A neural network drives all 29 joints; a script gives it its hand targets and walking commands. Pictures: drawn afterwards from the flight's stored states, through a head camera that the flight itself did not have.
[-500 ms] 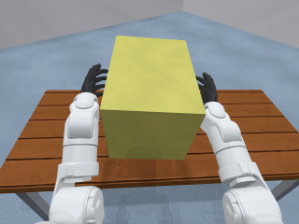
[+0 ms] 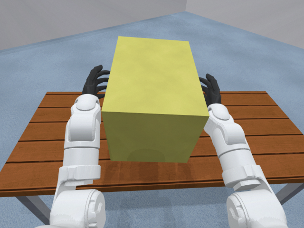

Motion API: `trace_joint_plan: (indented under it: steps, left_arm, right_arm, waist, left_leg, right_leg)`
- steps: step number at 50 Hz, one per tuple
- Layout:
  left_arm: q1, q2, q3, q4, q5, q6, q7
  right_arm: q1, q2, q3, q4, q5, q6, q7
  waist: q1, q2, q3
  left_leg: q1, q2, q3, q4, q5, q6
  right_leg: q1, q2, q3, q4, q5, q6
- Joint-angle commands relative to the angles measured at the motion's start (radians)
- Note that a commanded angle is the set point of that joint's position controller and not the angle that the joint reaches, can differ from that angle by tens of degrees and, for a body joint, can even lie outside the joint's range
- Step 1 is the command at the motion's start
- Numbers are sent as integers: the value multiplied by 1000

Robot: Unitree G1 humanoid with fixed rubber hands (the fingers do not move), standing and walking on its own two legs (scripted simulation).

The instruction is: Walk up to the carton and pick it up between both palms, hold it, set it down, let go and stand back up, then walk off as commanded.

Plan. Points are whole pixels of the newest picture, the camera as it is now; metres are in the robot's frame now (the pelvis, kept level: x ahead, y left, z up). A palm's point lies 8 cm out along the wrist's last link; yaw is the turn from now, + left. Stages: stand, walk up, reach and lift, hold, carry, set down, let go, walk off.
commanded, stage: hold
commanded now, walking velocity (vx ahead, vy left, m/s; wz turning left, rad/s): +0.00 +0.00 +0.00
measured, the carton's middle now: (151, 97) +0.43 +0.01 +0.14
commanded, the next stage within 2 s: set down in 0.16 s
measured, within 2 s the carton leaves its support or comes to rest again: neither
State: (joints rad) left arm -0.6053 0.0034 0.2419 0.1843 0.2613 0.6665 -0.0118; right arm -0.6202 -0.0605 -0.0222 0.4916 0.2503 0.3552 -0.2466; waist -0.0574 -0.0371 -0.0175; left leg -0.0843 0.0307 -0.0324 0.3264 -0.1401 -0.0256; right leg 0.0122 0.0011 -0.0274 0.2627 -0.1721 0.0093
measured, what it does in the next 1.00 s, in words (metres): stands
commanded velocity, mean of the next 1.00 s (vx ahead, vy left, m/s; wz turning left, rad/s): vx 0.00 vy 0.00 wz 0.00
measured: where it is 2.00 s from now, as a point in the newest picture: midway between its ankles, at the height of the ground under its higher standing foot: outside the picture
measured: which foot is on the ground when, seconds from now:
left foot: down 0.00-1.00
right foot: down 0.00-1.00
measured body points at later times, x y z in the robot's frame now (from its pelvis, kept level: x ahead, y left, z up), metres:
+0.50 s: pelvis +0.00 +0.00 +0.00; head -0.06 +0.03 +0.45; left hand +0.38 +0.18 +0.20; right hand +0.38 -0.13 +0.17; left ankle +0.03 +0.13 -0.75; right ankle -0.01 -0.12 -0.75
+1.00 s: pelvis +0.02 +0.01 +0.00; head +0.00 +0.05 +0.45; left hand +0.41 +0.17 +0.14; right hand +0.38 -0.14 +0.12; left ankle +0.03 +0.13 -0.75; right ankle -0.01 -0.12 -0.75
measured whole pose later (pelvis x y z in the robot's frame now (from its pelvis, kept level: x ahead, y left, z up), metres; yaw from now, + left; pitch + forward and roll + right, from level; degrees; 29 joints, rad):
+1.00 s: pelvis +0.02 +0.01 +0.00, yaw -1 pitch -6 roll -1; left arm -0.59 -0.01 0.25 0.39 0.28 0.31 -0.07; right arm -0.48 0.07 -0.18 0.58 0.02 -0.02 -0.20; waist 0.00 -0.07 0.06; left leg -0.05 0.02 0.00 0.30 -0.16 -0.01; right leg 0.05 -0.01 0.00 0.22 -0.17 0.03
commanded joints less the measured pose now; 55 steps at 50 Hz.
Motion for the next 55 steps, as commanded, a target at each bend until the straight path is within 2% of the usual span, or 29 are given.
trace_joint_plan:
  steps: [1, 8, 9, 10, 12, 15, 19, 21, 24, 28, 32, 38, 45, 55]
  left_arm:
    - [-602, -637, -514, -109, -149, -66, -132]
    - [-602, -636, -514, -109, -149, -67, -132]
    - [-573, -613, -452, -185, -155, -83, -139]
    - [-556, -597, -449, -171, -145, -84, -139]
    - [-557, -576, -420, -146, -126, -96, -150]
    - [-612, -557, -383, -104, -99, -145, -180]
    - [-564, -521, -307, 46, -10, -226, -236]
    - [-518, -498, -276, 97, 27, -249, -257]
    - [-480, -482, -262, 126, 47, -274, -269]
    - [-501, -502, -303, 122, 23, -311, -249]
    - [-537, -545, -388, 84, -30, -362, -205]
    - [-496, -566, -445, 63, -68, -397, -164]
    - [-435, -548, -404, 119, -55, -389, -181]
    - [-483, -540, -368, 195, -52, -435, -215]
  right_arm:
    - [-874, 624, 453, -365, 88, -75, 111]
    - [-873, 624, 454, -365, 87, -75, 111]
    - [-889, 646, 488, -417, 103, -92, 124]
    - [-865, 624, 476, -405, 97, -91, 121]
    - [-872, 602, 447, -391, 61, -114, 121]
    - [-870, 587, 359, -323, -40, -174, 140]
    - [-760, 563, 196, -184, -200, -280, 167]
    - [-710, 534, 135, -134, -257, -319, 170]
    - [-674, 514, 111, -116, -295, -375, 170]
    - [-696, 528, 146, -148, -299, -446, 173]
    - [-738, 563, 230, -220, -271, -509, 172]
    - [-712, 585, 323, -271, -236, -520, 170]
    - [-646, 572, 308, -220, -237, -484, 169]
    - [-602, 591, 236, -153, -297, -499, 153]
  waist:
    - [-5, 59, -382]
    - [-5, 59, -382]
    - [87, 92, -468]
    - [68, 81, -456]
    - [62, 60, -428]
    - [40, 47, -358]
    - [15, 14, -244]
    - [8, 10, -203]
    - [11, 29, -169]
    - [21, 57, -204]
    - [37, 83, -338]
    - [59, 78, -446]
    - [68, 58, -373]
    - [25, 52, -346]
  left_leg:
    - [245, -58, 29, 15, 261, 0]
    - [244, -58, 30, 15, 262, 0]
    - [252, -70, 76, 41, 345, 1]
    - [244, -73, 74, 41, 354, -2]
    - [230, -70, 82, 29, 333, -5]
    - [229, -59, 91, 2, 248, -7]
    - [205, -55, 116, -53, 108, 4]
    - [195, -56, 129, -73, 84, 11]
    - [195, -55, 140, -85, 94, 10]
    - [204, -50, 139, -73, 150, 1]
    - [239, -42, 130, -24, 276, -14]
    - [256, -34, 117, 15, 388, -17]
    - [236, -35, 117, 1, 388, -15]
    - [216, -44, 114, 0, 382, -18]
  right_leg:
    - [-57, 52, -37, -32, 210, 36]
    - [-57, 52, -37, -32, 213, 36]
    - [5, 59, -37, -16, 318, 33]
    - [29, 57, -34, -10, 361, 37]
    - [39, 53, -39, -10, 354, 42]
    - [-6, 45, -55, -37, 200, 34]
    - [-5, 27, -65, -64, 50, 29]
    - [24, 23, -69, -68, 47, 33]
    - [59, 21, -77, -69, 70, 34]
    - [73, 23, -91, -64, 107, 29]
    - [80, 29, -100, -43, 197, 25]
    - [76, 34, -90, -21, 299, 31]
    - [77, 36, -78, -25, 323, 37]
    - [109, 24, -71, -26, 386, 46]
